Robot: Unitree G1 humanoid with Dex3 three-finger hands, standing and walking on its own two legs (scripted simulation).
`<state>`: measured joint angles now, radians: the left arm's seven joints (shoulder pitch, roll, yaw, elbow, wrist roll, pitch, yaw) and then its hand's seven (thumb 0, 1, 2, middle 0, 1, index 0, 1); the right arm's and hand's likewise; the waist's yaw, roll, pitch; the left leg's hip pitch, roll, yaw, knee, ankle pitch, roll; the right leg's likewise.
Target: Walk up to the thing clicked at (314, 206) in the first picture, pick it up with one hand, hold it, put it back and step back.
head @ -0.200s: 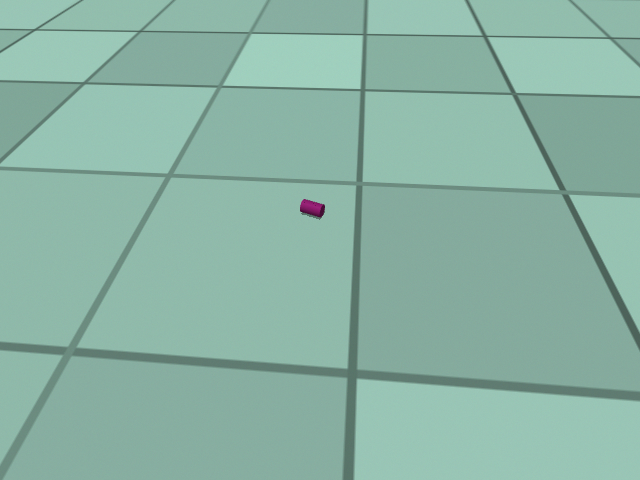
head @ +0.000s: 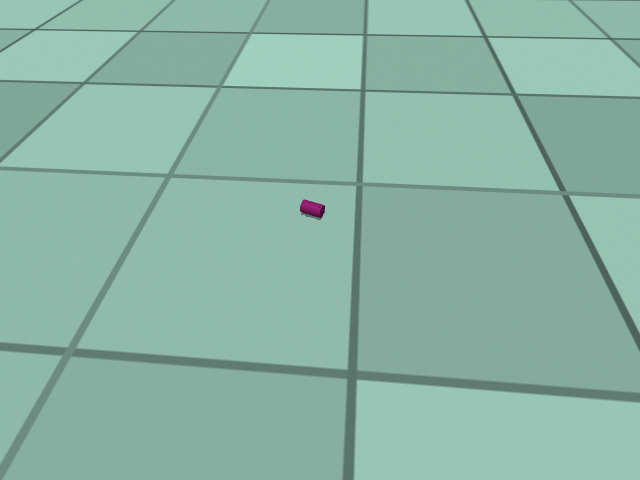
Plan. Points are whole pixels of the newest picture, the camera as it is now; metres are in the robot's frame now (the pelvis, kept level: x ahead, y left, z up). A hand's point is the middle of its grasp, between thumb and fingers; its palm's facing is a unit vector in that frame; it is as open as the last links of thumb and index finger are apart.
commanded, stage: stand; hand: left
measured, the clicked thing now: (312, 208) +1.38 +0.10 -0.75
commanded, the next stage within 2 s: walk up in 0.92 s
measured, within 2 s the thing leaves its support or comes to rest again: neither
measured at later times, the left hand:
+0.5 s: hand out of the picture +0.08 +0.25 -0.16, palm faces -0.03 -0.94 -0.34, open 7.4 cm
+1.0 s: hand out of the picture +0.08 +0.26 -0.15, palm faces -0.06 -0.94 -0.34, open 7.4 cm
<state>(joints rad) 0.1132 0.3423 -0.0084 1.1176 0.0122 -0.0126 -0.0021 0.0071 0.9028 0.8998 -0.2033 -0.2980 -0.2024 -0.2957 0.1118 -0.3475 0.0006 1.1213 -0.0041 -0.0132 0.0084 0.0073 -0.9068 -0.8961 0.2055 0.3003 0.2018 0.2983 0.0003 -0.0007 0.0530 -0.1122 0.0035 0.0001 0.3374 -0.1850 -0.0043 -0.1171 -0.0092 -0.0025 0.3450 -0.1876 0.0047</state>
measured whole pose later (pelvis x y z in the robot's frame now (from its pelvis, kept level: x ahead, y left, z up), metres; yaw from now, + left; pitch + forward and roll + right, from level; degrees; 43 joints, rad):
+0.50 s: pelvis +0.01 +0.00 +0.00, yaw +0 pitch -2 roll +0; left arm 0.12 0.34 -0.01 1.12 0.01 -0.01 0.00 0.01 0.90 0.90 -0.20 -0.30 -0.20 -0.30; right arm 0.11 -0.35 0.00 1.12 0.00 -0.01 0.01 0.01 -0.91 -0.90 0.21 0.30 0.20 0.30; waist 0.00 0.00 0.05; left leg -0.10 0.00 0.00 0.32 -0.19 0.00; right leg -0.10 -0.01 0.00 0.33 -0.19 0.01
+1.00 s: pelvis +0.01 +0.01 +0.00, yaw -3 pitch -2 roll +1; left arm 0.19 0.36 0.02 1.07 0.03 -0.01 -0.03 0.01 0.90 0.90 -0.20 -0.30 -0.20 -0.30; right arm 0.13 -0.36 -0.05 1.06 -0.03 -0.02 0.04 0.01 -0.91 -0.90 0.21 0.30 0.20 0.30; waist 0.00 -0.01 0.02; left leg -0.13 0.00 0.05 0.41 -0.34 0.04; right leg -0.19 -0.02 0.03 0.51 -0.37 -0.02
